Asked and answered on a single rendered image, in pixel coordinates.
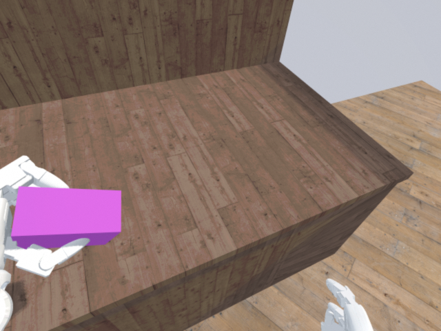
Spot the table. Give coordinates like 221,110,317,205
0,0,414,331

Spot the robot right hand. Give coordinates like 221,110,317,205
321,279,373,331

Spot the sponge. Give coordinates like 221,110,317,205
11,186,121,250

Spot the robot left hand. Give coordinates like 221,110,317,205
0,156,90,277

